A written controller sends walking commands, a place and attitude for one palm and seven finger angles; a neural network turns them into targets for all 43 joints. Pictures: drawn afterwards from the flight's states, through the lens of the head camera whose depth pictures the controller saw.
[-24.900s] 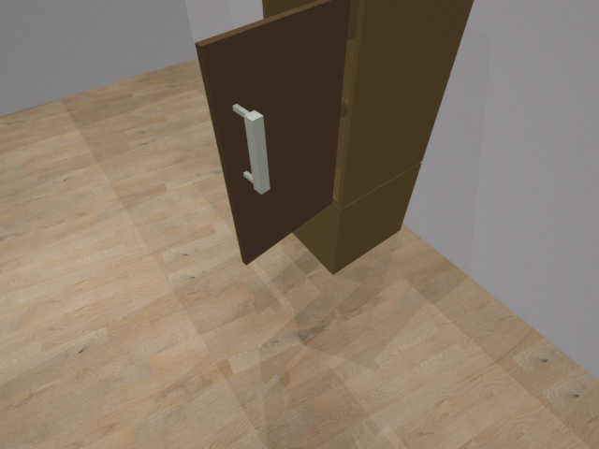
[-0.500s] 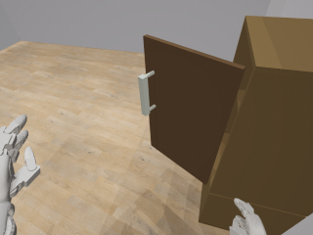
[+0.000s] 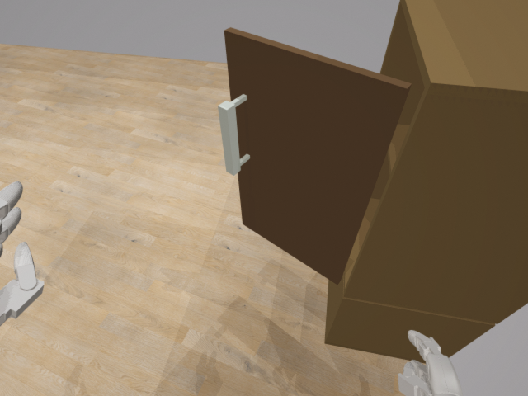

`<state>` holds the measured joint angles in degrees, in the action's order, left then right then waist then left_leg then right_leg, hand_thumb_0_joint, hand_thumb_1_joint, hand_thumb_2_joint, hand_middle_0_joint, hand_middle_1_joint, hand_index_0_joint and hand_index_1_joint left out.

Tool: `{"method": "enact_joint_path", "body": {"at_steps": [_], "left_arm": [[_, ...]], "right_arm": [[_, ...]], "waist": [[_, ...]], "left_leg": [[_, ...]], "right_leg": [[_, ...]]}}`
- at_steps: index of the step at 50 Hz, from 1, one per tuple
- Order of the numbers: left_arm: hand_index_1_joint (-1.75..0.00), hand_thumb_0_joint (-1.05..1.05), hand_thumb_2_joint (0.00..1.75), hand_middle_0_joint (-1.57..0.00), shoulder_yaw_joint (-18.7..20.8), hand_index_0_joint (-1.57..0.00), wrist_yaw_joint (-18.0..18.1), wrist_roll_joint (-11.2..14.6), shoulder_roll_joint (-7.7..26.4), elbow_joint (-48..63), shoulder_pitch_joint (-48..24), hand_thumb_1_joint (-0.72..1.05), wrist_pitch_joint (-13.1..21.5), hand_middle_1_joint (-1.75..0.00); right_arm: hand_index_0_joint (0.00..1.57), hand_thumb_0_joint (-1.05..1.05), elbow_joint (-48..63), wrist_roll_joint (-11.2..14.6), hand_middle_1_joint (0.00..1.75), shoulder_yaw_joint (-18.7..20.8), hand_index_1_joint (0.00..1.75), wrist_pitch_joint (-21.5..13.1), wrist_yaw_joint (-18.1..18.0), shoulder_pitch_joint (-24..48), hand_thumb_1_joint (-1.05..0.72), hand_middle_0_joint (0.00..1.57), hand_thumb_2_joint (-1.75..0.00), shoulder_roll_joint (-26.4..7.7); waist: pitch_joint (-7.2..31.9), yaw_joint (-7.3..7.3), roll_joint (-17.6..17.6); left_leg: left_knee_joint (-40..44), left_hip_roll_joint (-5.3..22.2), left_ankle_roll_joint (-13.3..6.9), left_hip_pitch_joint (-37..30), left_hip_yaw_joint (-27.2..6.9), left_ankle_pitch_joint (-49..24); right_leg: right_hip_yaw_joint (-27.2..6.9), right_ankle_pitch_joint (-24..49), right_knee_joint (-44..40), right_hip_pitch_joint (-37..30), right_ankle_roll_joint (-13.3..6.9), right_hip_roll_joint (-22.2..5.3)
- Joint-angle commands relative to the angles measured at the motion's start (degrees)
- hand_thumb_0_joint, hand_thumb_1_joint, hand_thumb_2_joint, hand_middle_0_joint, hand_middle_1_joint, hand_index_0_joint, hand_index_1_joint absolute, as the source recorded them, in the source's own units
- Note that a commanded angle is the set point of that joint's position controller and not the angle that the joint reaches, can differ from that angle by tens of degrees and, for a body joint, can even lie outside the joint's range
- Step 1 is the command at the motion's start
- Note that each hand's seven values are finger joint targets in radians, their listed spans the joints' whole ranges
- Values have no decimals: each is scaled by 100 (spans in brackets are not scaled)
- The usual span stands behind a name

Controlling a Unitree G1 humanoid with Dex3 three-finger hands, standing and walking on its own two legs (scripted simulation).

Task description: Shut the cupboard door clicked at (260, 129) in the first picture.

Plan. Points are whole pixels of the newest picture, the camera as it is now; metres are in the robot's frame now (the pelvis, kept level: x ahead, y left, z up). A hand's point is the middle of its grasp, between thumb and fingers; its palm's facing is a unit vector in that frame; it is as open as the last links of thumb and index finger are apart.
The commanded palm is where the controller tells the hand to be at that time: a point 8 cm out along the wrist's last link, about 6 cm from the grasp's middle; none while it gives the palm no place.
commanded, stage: step back with the hand held close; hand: left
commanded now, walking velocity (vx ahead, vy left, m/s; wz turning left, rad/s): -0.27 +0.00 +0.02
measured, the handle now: (237, 136) +0.62 +0.11 +0.04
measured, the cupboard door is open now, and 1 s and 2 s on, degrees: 63 63 63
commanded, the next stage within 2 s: stop stepping back and stand still in 1.16 s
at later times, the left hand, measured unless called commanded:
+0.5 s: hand out of the picture +0.12 +0.28 +0.16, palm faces +0.50 -0.75 -0.44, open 7.5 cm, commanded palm +0.06 +0.31 +0.18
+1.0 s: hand out of the picture +0.07 +0.25 +0.17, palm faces +0.37 -0.81 -0.46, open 7.5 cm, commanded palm +0.00 +0.30 +0.18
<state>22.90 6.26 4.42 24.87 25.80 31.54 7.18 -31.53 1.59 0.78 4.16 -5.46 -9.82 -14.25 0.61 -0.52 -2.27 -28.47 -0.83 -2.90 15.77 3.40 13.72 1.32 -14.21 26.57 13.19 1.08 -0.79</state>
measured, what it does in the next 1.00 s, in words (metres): walks backwards: right foot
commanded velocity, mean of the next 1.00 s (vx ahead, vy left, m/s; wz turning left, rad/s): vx -0.35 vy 0.00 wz -0.01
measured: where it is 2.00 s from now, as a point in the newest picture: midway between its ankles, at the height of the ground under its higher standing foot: outside the picture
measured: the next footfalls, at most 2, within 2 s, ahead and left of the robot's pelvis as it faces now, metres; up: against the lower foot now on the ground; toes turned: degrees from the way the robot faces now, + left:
right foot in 0.82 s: -0.10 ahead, -0.13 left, +0.00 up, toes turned +6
left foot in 1.20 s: -0.09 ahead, +0.11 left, +0.00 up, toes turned +2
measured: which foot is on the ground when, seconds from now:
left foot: down 0.00-1.00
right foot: down 0.00-0.66, up 0.68-0.80, down 0.82-1.00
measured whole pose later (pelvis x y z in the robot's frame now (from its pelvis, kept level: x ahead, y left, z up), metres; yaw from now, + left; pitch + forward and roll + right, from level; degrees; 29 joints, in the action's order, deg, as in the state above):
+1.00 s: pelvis -0.13 +0.00 -0.01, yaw +1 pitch +2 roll -4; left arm 25.3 6.2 3.4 26.1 33.1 30.3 16.3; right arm -35.1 -0.1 0.2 -4.6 -3.9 -6.1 -10.1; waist -1.8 -0.3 -0.2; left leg -28.8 2.5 -2.9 29.8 1.2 1.5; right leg -2.5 -16.8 30.6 15.7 0.5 5.5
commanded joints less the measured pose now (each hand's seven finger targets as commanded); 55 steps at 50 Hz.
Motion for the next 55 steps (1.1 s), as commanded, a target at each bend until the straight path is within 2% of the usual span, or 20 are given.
{"method": "enact_joint_path", "body": {"at_steps": [1, 10, 16, 20, 24, 26, 28, 30, 33, 36, 38, 42, 44, 45, 47, 49, 50, 52, 53, 55], "left_arm": [[-30, 0, 90, -20, 926, -20, 180, 57, 1111, 1154, 34, 90, 428, -30], [-30, 0, 90, -20, 1091, -20, 246, -160, 1134, 1361, -272, 90, 757, -30], [-30, 0, 90, -20, 939, -20, 244, -234, 891, 1504, -580, 90, 929, -30], [-30, 0, 90, -20, 1082, -20, 254, -295, 1002, 1459, -618, 90, 992, -30], [-30, 0, 90, -20, 931, -20, 294, -239, 946, 1511, -681, 90, 1069, -30], [-30, 0, 90, -20, 875, -20, 346, -205, 970, 1537, -663, 90, 1088, -30], [-30, 0, 90, -20, 945, -20, 393, -194, 1070, 1532, -551, 90, 1137, -30], [-30, 0, 90, -20, 1096, -20, 410, -212, 1156, 1517, -394, 90, 1190, -30], [-30, 0, 90, -20, 1241, -20, 334, -271, 1028, 1513, -338, 90, 1293, -30], [-30, 0, 90, -20, 1244, -20, 220, -232, 1017, 1502, -205, 90, 1295, -30], [-30, 0, 90, -20, 1208, -20, 160, -198, 964, 1499, -51, 90, 1336, -30], [-30, 0, 90, -20, 955, -20, 154, -96, 984, 1870, -365, 90, 1439, -30], [-30, 0, 90, -20, 879, -20, 170, -65, 1008, 2042, -500, 90, 1396, -30], [-30, 0, 90, -20, 1007, -20, 183, -54, 1149, 2033, -272, 90, 1348, -30], [-30, 0, 90, -20, 1097, -20, 155, 20, 1169, 1986, -31, 90, 1273, -30], [-30, 0, 90, -20, 1314, -20, 151, 48, 1288, 1766, 100, 90, 1211, -30], [-30, 0, 90, -20, 1487, -20, 159, 14, 1471, 1754, 166, 90, 1190, -30], [-30, 0, 90, -20, 1260, -20, 233, 16, 1408, 1587, 101, 90, 1105, -30], [-30, 0, 90, -20, 1161, -20, 300, -28, 1338, 1409, 33, 90, 1013, -30], [-30, 0, 90, -20, 936, -20, 332, -110, 1220, 1339, -350, 90, 911, -30]], "right_arm": [[20, 0, 1022, -1, 30, 240, 30, -264, -25, 502, -90, 20, -90, -644], [20, 0, 1023, -36, 30, 264, 30, -591, -40, 418, -90, 20, -90, -779], [20, 0, 914, -87, 30, 254, 30, -830, -30, 267, -90, 20, -90, -747], [20, 0, 820, -106, 30, 288, 30, -916, 6, 208, -90, 20, -90, -767], [20, 0, 715, -156, 30, 266, 30, -926, 77, 149, -90, 20, -90, -625], [20, 0, 614, -178, 30, 232, 30, -917, 107, 145, -90, 20, -90, -533], [20, 0, 587, -164, 30, 241, 30, -912, 103, 169, -90, 20, -90, -538], [20, 0, 608, -162, 30, 272, 30, -931, 64, 258, -90, 20, -90, -622], [20, 0, 691, -146, 30, 303, 30, -1035, -2, 397, -90, 20, -90, -746], [20, 0, 659, -182, 30, 343, 30, -1103, 30, 392, -90, 20, -90, -663], [20, 0, 565, -221, 30, 335, 30, -1153, 66, 315, -90, 20, -90, -679], [20, 0, 300, -190, 30, 304, 30, -1273, 80, 293, -90, 20, -90, -601], [20, 0, 278, -159, 30, 351, 30, -1265, 70, 302, -90, 20, -90, -572], [20, 0, 275, -158, 30, 379, 30, -1260, 82, 319, -90, 20, -90, -568], [20, 0, 454, -144, 30, 346, 30, -1161, 95, 495, -90, 20, -90, -524], [20, 0, 571, -151, 30, 332, 30, -1033, 86, 634, -90, 20, -90, -476], [20, 0, 615, -164, 30, 352, 30, -976, 83, 620, -90, 20, -90, -443], [20, 0, 489, -169, 30, 325, 30, -879, 95, 446, -90, 20, -90, -300], [20, 0, 390, -208, 30, 326, 30, -815, 110, 415, -90, 20, -90, -297], [20, 0, 375, -261, 30, 213, 30, -723, 88, 493, -90, 20, -90, -252]], "waist": [[888, -22, -11], [410, -1, -476], [357, 22, -528], [358, 27, -454], [174, 94, 370], [237, 130, 481], [406, 134, 454], [456, 118, -35], [530, 40, -1101], [558, 15, -709], [401, 16, -822], [1265, 24, -697], [1842, 45, -711], [2037, 21, -569], [1763, 25, -627], [1118, 43, -408], [950, 50, -54], [596, 107, 926], [432, 97, 1086], [156, 180, 738]], "left_leg": [[468, 649, -36, 211, -676, -1511], [1201, 900, -337, 2350, -1242, 1947], [1274, 1049, -381, 2705, -1467, 2484], [957, 966, -368, 2838, -1396, 2728], [-169, 476, -71, 1833, -995, 1926], [-399, 381, 43, 1228, -903, 1296], [-264, 407, 33, 996, -885, 1089], [357, 657, -89, 1350, -1170, 1335], [1843, 1586, -515, 3120, -2134, 3018], [1554, 1663, -570, 2788, -2159, 2315], [1457, 1548, -511, 2533, -2016, 2105], [648, 1176, -218, 97, -1341, -1281], [468, 1144, -142, -687, -1092, -2110], [483, 1165, -134, -870, -1127, -2100], [725, 1232, -164, -228, -1112, -957], [849, 999, -30, 943, -982, 1159], [507, 765, 107, 1157, -890, 1584], [-1650, 90, 507, 100, -455, 928], [-2559, 25, 510, 239, -524, 915], [-2454, 169, 409, 973, -734, 967]], "right_leg": [[-328, 1793, 95, -602, -64, -256], [-439, 439, 637, -1311, -50, -2], [-397, 148, 1093, -1283, -61, 109], [-649, -101, 1035, -1179, -131, 69], [-1562, -1066, -206, 363, -480, -607], [-1643, -917, -491, 825, -608, -881], [-1381, -733, -438, 828, -518, -754], [-986, -580, -34, 378, -338, -367], [-335, -81, 1731, -1387, -16, 482], [-433, -154, 1681, -1259, -27, 537], [-416, -286, 1209, -1062, -52, 561], [-556, 1066, 218, -181, 37, 311], [-475, 1141, 332, -20, 149, 359], [-456, 989, 378, -14, 195, 390], [-441, 434, 399, -160, 166, 394], [-710, -291, 82, -205, -63, 178], [-1089, -957, -340, 63, -236, -120], [-2383, -1936, -1596, 2043, -952, -1440], [-2558, -1184, -1686, 2212, -1201, -1873], [-2063, 1029, -1127, 1466, -1095, -1689]]}}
